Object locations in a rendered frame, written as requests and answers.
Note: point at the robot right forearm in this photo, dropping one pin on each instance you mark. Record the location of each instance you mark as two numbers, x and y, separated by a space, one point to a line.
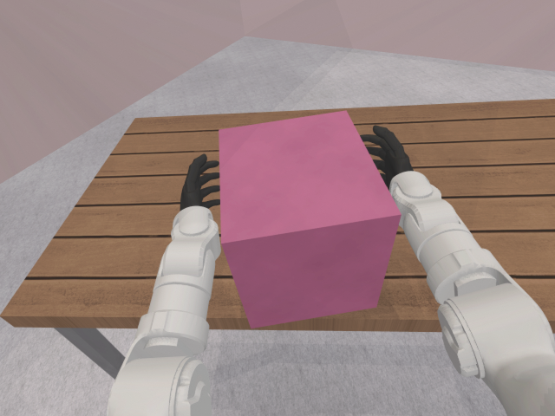
454 262

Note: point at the robot left hand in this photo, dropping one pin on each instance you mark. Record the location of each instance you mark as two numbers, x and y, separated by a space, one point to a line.
191 194

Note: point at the carton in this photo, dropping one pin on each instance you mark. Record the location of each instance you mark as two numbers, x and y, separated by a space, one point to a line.
307 222

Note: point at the left robot upper arm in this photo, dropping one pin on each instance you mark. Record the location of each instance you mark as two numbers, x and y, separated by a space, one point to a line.
163 386

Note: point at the table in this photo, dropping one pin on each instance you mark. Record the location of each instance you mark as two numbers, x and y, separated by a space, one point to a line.
493 162

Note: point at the robot left forearm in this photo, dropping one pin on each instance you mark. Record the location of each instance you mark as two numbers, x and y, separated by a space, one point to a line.
175 324

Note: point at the robot right hand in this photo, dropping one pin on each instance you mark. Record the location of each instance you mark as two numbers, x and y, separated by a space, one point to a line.
394 159

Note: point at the right robot upper arm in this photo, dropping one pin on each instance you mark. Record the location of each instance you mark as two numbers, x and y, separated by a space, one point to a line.
496 335

